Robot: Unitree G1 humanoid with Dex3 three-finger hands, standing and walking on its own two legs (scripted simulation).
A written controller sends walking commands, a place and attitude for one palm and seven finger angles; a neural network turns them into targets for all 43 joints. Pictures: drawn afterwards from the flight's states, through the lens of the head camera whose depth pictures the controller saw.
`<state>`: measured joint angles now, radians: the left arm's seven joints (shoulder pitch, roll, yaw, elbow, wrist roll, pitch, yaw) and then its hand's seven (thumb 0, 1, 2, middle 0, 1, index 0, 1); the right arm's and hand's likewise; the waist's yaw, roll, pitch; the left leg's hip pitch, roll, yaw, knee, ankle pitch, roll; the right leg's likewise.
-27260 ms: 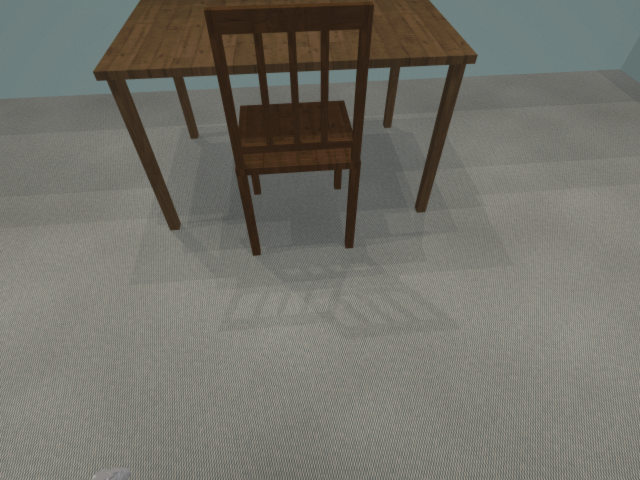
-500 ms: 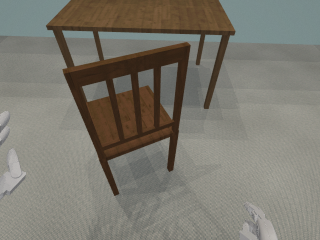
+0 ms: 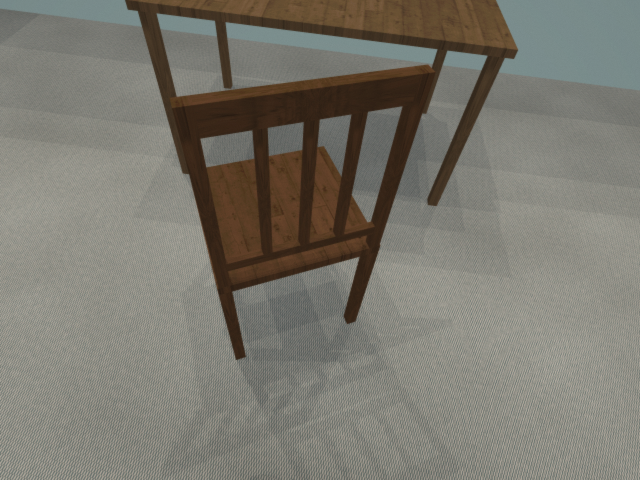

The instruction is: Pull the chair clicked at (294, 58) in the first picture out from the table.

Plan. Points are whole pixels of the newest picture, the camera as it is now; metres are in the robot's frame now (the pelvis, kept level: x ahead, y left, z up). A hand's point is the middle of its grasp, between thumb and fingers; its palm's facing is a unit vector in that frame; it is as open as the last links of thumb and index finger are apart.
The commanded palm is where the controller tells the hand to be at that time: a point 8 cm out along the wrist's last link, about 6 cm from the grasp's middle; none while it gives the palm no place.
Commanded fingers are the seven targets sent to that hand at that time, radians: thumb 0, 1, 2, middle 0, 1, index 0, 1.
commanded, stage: let the arm hang, fingers relaxed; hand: left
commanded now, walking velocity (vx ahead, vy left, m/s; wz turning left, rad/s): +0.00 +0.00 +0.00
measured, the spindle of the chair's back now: (307, 189) +0.62 +0.06 -0.07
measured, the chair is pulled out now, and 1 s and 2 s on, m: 0.55 0.55 0.55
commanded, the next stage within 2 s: look to check the result in 0.74 s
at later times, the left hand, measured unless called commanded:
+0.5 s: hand out of the picture -0.01 +0.16 -0.17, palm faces +0.01 -0.98 -0.17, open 7.4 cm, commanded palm none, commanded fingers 0.00 0.90 0.90 -0.20 -0.30 -0.20 -0.30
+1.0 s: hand out of the picture -0.01 +0.15 -0.17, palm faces +0.02 -0.99 -0.16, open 7.4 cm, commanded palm none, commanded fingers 0.00 0.90 0.90 -0.20 -0.30 -0.20 -0.30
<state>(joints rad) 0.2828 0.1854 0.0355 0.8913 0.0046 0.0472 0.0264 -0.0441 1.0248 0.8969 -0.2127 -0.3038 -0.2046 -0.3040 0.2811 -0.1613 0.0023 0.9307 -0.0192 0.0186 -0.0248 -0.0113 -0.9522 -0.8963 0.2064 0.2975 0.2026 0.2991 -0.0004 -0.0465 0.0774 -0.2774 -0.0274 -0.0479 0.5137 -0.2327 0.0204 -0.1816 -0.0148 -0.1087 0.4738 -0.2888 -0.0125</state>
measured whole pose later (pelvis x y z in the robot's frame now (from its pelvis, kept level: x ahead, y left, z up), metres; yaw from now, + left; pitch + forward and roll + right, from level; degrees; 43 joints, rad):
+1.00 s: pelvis +0.01 -0.01 +0.00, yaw -2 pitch -2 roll +0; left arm 0.34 0.11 0.00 1.09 0.00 0.01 0.03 0.00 0.91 0.90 -0.20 -0.30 -0.20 -0.30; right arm 0.34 -0.11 0.00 1.09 -0.01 0.00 -0.04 0.00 -0.91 -0.90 0.20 0.30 0.20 0.30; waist -0.01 0.01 0.05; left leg -0.20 -0.02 -0.02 0.44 -0.22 0.01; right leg -0.13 -0.01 -0.08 0.43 -0.28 -0.02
